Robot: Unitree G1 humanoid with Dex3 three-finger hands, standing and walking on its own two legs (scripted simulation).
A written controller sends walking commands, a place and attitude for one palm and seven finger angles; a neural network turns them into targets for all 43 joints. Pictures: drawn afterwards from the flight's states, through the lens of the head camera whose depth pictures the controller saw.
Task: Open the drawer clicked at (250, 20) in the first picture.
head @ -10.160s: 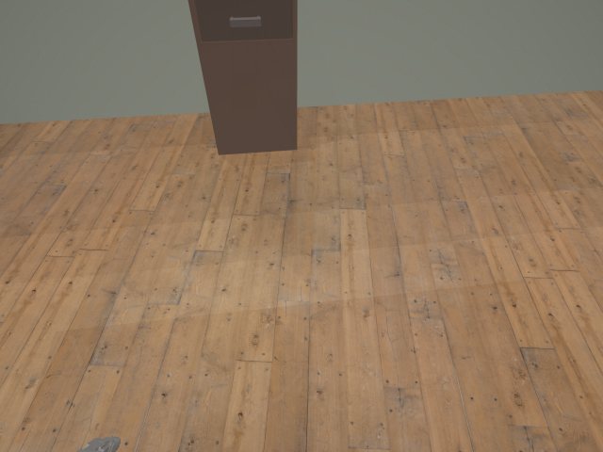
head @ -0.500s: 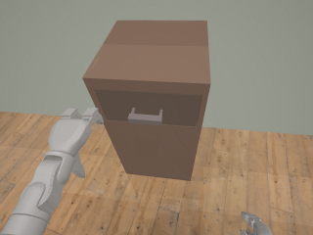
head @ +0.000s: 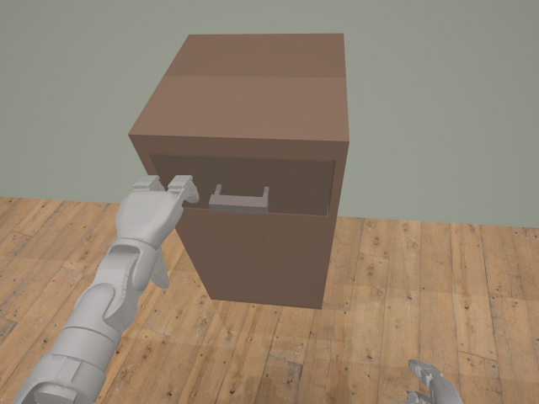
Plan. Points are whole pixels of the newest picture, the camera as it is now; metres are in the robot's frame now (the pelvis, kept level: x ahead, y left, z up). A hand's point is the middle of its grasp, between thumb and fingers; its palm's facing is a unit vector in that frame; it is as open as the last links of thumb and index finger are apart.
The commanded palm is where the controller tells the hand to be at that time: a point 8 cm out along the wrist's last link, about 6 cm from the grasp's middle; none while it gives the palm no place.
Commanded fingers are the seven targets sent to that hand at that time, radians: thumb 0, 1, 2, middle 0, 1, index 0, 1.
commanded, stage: move the hooked fingers above the handle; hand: left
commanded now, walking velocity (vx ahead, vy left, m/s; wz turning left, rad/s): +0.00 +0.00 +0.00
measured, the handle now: (240, 197) +0.53 +0.14 -0.08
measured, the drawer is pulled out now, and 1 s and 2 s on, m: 0.00 0.00 0.00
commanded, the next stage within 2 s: none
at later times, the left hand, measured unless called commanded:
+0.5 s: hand (201, 216) +0.41 +0.17 +0.02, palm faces -0.02 -0.02 -1.00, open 13.9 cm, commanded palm +0.39 +0.18 +0.07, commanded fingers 0.00 -0.50 0.30 -0.30 -1.20 -0.30 -1.20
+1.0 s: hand (227, 200) +0.47 +0.14 -0.01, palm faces -0.04 -0.01 -1.00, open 13.9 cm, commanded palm +0.45 +0.15 +0.04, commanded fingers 0.00 -0.50 0.30 -0.30 -1.20 -0.30 -1.20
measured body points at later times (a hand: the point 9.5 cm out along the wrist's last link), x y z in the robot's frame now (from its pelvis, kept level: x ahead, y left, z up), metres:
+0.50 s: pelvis +0.00 -0.01 -0.01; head +0.05 -0.04 +0.44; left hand +0.40 +0.17 +0.07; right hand +0.10 -0.27 -0.15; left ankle -0.03 +0.11 -0.73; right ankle +0.01 -0.10 -0.73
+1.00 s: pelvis +0.00 +0.00 -0.02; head +0.09 -0.02 +0.42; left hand +0.46 +0.14 +0.05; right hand +0.03 -0.27 -0.16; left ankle -0.03 +0.11 -0.73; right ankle +0.01 -0.10 -0.73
